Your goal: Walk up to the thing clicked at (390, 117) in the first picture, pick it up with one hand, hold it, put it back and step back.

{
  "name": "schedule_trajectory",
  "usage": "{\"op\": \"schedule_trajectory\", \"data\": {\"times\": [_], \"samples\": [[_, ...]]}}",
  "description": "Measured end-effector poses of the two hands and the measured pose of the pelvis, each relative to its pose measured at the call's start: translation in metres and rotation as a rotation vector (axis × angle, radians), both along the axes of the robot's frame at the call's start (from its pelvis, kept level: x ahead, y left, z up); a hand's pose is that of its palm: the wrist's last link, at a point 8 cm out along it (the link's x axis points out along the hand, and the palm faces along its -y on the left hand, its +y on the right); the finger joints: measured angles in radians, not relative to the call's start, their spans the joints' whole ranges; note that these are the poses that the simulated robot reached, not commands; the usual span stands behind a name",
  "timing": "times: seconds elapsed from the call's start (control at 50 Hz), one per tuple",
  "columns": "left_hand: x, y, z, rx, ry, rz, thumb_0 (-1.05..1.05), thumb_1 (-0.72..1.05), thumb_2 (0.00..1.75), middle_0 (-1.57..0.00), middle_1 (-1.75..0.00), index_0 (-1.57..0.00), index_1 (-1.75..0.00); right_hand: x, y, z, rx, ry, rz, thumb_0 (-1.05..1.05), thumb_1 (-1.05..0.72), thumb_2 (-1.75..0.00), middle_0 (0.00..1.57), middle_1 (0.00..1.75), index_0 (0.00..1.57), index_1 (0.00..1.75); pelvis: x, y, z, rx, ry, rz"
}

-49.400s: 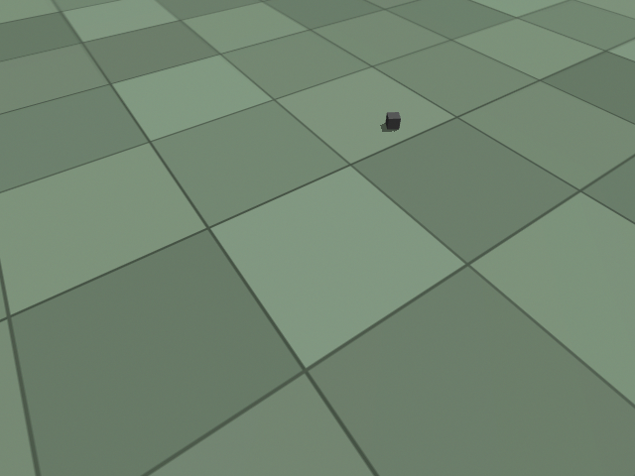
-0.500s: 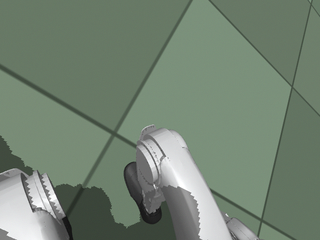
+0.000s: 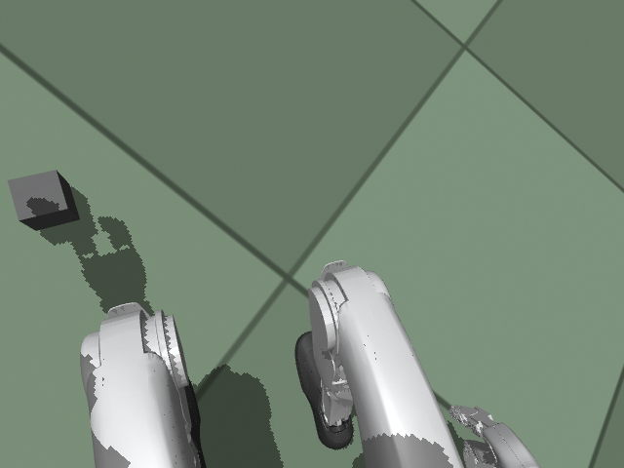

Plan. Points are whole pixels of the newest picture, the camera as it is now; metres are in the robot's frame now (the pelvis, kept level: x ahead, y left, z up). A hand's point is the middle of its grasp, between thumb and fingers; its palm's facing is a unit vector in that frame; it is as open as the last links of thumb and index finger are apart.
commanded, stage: withdraw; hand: left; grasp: from above
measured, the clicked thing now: (45, 201) +0.52 +0.31 -0.33
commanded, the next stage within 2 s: home in 0.18 s
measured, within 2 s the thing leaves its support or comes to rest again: neither
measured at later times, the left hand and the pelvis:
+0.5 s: hand out of the picture +0.51 +0.31 -0.16, palm faces -0.35 -0.08 -0.93, open 13.0 cm; pelvis +0.01 +0.00 -0.03, yaw +0 degrees
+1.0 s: hand out of the picture +0.33 +0.28 +0.05, palm faces -0.17 -0.73 -0.66, open 7.7 cm; pelvis +0.02 +0.00 +0.15, yaw +6 degrees
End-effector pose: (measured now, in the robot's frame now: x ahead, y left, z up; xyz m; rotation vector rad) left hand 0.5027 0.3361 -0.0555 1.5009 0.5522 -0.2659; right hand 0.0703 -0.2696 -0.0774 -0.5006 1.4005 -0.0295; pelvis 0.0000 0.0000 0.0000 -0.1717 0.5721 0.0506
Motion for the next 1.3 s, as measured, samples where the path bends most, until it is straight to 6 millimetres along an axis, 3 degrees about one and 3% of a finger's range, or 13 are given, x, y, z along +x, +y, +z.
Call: {"op": "schedule_trajectory", "data": {"times": [0.26,0.34,0.42,0.52,0.6,0.74,0.9,1.08,1.18,1.3], "samples": [[0.002,-0.023,-0.067,-0.017,-0.070,-0.091,0.00,-0.47,0.98,-0.10,-1.00,-0.11,-0.99,-0.035,0.000,-0.020,-0.043,0.100,-0.013,0.00,-0.89,-0.89,0.20,0.30,0.20,0.30,-0.001,0.001,-0.032,-0.009,-0.027,-0.008],[0.008,-0.026,-0.073,0.001,-0.122,-0.066,0.00,-0.44,0.96,-0.12,-0.98,-0.14,-0.97,-0.042,0.007,-0.029,-0.015,0.103,-0.039,0.00,-0.89,-0.89,0.21,0.30,0.20,0.30,0.001,0.000,-0.038,-0.004,-0.018,-0.011],[0.012,-0.025,-0.064,0.021,-0.155,-0.016,0.00,-0.39,0.93,-0.16,-0.94,-0.17,-0.92,-0.041,0.013,-0.035,0.025,0.095,-0.069,0.00,-0.89,-0.89,0.21,0.30,0.20,0.30,0.004,-0.002,-0.036,0.006,0.003,-0.013],[0.008,-0.021,-0.036,0.009,-0.151,0.058,0.00,-0.24,0.88,-0.20,-0.77,-0.20,-0.76,-0.030,0.017,-0.031,0.070,0.068,-0.102,0.00,-0.89,-0.89,0.21,0.30,0.20,0.30,0.009,-0.003,-0.021,0.017,0.031,-0.009],[-0.009,-0.020,-0.004,-0.061,-0.136,0.113,0.00,-0.07,0.83,-0.21,-0.62,-0.21,-0.62,-0.014,0.017,-0.017,0.095,0.032,-0.126,0.00,-0.89,-0.89,0.21,0.30,0.20,0.30,0.012,-0.003,0.003,0.025,0.051,-0.001],[-0.065,-0.017,0.055,-0.262,-0.117,0.237,0.00,0.33,0.77,-0.20,-0.40,-0.20,-0.40,0.035,0.011,0.027,0.102,-0.079,-0.100,0.00,-0.90,-0.89,0.21,0.30,0.20,0.30,0.015,-0.001,0.055,0.037,0.054,0.016],[-0.138,-0.020,0.112,-0.475,-0.111,0.398,0.00,0.73,0.85,-0.20,-0.32,-0.21,-0.32,0.108,0.017,0.090,0.112,-0.284,-0.019,0.01,-0.90,-0.90,0.20,0.30,0.20,0.30,0.016,0.000,0.114,0.055,0.008,0.045],[-0.201,-0.036,0.176,-0.692,-0.120,0.633,0.00,0.87,0.89,-0.21,-0.30,-0.21,-0.30,0.166,0.044,0.166,0.171,-0.512,0.032,0.01,-0.90,-0.90,0.20,0.30,0.20,0.30,0.023,-0.003,0.177,0.081,-0.070,0.072],[-0.227,-0.049,0.213,-0.816,-0.109,0.760,0.01,0.89,0.89,-0.21,-0.30,-0.21,-0.30,0.179,0.058,0.209,0.197,-0.592,0.029,0.01,-0.90,-0.90,0.20,0.30,0.20,0.30,0.032,-0.003,0.215,0.095,-0.122,0.083],[-0.247,-0.060,0.258,-0.921,-0.105,0.885,0.01,0.89,0.90,-0.20,-0.30,-0.21,-0.30,0.180,0.065,0.258,0.194,-0.637,0.012,0.01,-0.90,-0.90,0.21,0.30,0.20,0.30,0.047,-0.002,0.259,0.108,-0.186,0.097]]}}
